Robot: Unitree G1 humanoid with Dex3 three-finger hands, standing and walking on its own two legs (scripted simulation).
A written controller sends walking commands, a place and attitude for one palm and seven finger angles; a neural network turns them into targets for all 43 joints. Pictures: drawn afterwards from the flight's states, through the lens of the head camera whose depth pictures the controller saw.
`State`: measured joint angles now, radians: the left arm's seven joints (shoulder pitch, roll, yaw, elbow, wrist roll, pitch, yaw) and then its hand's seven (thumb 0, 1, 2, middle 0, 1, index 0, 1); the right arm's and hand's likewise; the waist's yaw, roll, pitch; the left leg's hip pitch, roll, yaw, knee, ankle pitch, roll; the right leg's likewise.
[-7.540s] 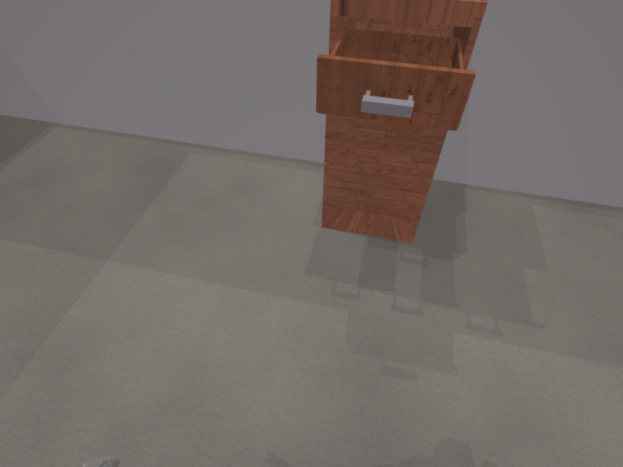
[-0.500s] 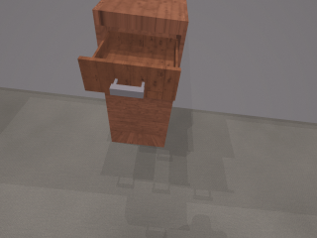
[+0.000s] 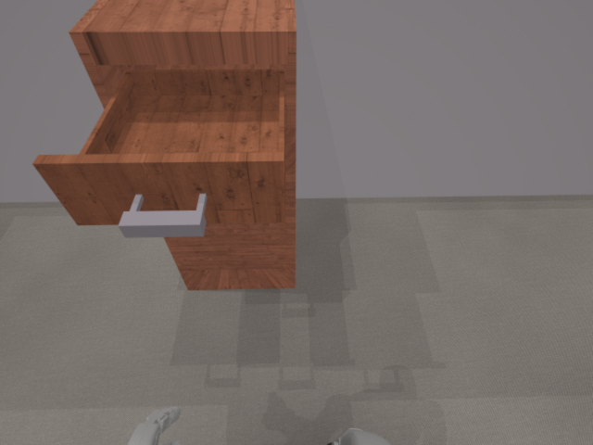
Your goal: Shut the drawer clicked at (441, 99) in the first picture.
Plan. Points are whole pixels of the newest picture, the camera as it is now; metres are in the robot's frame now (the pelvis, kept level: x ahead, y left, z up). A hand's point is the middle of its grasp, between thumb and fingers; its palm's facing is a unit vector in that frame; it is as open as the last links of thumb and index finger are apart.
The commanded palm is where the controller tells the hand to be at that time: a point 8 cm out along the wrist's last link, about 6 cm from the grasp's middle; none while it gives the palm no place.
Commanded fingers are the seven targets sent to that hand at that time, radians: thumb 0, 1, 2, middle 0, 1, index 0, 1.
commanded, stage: take the last steps up to it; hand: left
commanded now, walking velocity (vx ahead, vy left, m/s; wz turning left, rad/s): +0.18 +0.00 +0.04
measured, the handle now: (167, 212) +0.43 +0.20 +0.06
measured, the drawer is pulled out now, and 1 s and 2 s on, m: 0.28 0.28 0.28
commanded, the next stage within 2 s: come to a stop and stand still in 0.10 s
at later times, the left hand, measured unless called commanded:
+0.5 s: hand out of the picture +0.07 +0.17 -0.16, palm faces +0.09 -0.98 -0.15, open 7.3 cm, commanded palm none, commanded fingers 0.00 0.90 0.90 -0.20 -0.30 -0.20 -0.30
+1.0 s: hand out of the picture +0.04 +0.15 -0.14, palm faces +0.09 -0.98 -0.19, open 7.3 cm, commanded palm none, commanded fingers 0.00 0.90 0.90 -0.20 -0.30 -0.20 -0.30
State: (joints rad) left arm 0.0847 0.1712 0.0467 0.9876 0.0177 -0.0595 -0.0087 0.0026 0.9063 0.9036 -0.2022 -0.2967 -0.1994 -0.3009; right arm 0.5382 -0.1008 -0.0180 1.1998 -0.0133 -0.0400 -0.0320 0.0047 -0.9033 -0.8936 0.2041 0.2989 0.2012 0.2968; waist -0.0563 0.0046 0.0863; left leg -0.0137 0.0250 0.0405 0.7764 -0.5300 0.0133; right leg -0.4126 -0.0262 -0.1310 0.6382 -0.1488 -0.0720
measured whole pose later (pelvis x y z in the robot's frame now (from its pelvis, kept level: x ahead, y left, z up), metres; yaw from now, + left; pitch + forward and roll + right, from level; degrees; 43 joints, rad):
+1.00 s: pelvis +0.04 -0.02 +0.03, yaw +0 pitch +0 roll +1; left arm 0.31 0.13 0.03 1.08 0.03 -0.02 0.03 0.01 0.91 0.90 -0.21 -0.30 -0.20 -0.30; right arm 0.30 -0.21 -0.04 1.11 -0.02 0.03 -0.02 0.00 -0.91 -0.89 0.20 0.30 0.20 0.30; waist 0.04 0.01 0.00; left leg -0.21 0.03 0.04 0.57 -0.36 -0.02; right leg -0.22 -0.03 -0.08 0.43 -0.21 -0.03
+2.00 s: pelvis +0.03 -0.01 +0.02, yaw -1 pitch -2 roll +1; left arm 0.30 0.14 -0.01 1.12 0.01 -0.02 0.03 0.00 0.91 0.90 -0.20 -0.30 -0.20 -0.30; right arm 0.32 -0.16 0.02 1.09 -0.02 -0.03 -0.03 0.01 -0.91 -0.89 0.20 0.30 0.20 0.30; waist 0.00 0.04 0.01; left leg -0.12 0.01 0.07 0.45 -0.30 -0.01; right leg -0.24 -0.05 -0.05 0.52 -0.24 0.00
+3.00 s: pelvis +0.13 +0.01 +0.02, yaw -1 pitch -1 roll +0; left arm 0.26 0.15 0.04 1.07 0.02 0.01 0.04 0.01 0.91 0.90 -0.20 -0.30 -0.20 -0.30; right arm 0.30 -0.13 0.02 1.07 -0.03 -0.05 -0.05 0.01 -0.92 -0.89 0.20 0.30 0.20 0.30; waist 0.00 -0.02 0.05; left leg -0.16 0.01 0.12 0.48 -0.30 0.04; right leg -0.40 -0.04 -0.06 0.89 -0.41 0.00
